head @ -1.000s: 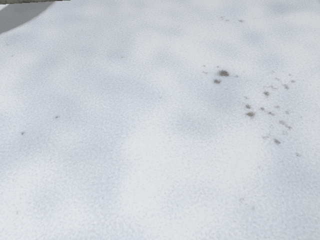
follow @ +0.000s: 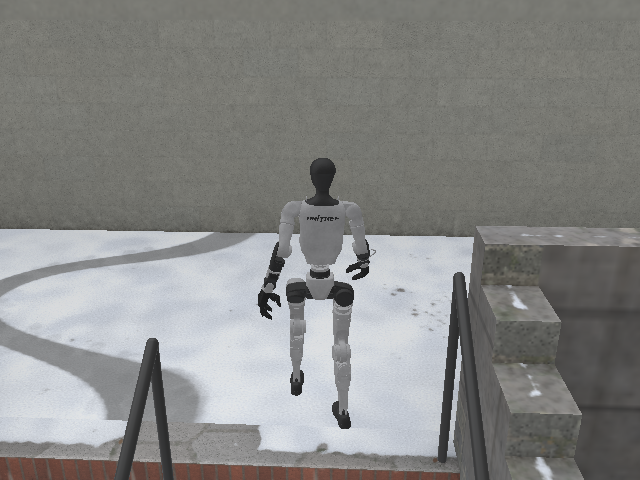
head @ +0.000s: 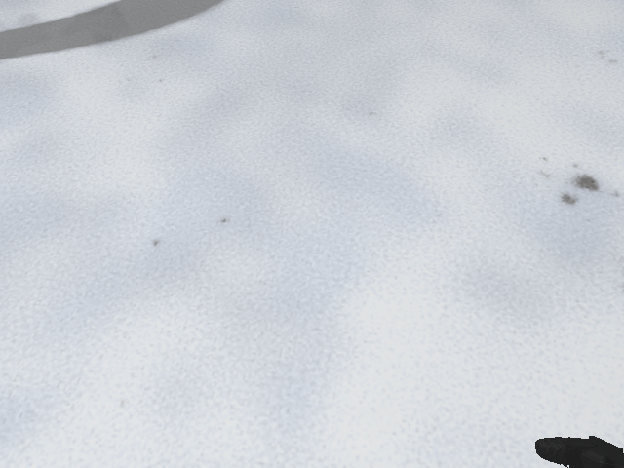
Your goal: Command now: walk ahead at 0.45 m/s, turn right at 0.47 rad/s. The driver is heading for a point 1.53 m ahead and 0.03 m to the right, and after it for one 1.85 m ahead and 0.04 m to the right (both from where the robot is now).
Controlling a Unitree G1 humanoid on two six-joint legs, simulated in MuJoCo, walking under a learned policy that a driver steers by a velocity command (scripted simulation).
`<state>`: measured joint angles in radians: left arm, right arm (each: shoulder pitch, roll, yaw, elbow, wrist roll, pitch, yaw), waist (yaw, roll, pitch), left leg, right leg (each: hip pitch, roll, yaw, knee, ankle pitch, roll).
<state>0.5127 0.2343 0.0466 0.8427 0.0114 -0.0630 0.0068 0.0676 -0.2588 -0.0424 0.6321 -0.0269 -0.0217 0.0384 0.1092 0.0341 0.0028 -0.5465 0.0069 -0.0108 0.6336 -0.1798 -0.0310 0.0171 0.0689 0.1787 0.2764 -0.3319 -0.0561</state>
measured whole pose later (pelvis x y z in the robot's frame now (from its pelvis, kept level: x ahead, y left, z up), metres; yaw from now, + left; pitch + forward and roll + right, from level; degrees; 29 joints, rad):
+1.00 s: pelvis +0.53 -0.05 -0.01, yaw +2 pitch +1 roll -1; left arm 0.40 0.22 0.04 0.92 0.02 -0.09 0.02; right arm 0.08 -0.23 -0.04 0.76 -0.04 -0.01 0.07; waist 0.05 0.02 0.07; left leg -0.60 0.05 0.10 0.66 -0.04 0.09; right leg 0.09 0.01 -0.28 0.28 -0.37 -0.02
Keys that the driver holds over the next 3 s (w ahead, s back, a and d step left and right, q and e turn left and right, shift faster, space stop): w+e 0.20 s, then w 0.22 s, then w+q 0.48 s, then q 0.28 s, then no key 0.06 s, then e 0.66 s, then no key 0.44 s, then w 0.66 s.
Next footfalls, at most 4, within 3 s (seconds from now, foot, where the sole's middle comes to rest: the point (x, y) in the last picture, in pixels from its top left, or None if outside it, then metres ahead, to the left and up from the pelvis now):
0.06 left None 0.18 0.12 -0.78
0.56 right None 0.43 -0.14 -0.78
1.06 left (361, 357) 0.73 0.03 -0.78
1.62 right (439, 375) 0.70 -0.15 -0.78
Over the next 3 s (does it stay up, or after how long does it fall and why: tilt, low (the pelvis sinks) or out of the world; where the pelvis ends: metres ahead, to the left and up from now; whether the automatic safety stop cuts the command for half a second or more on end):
stays up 0.87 -0.01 0.01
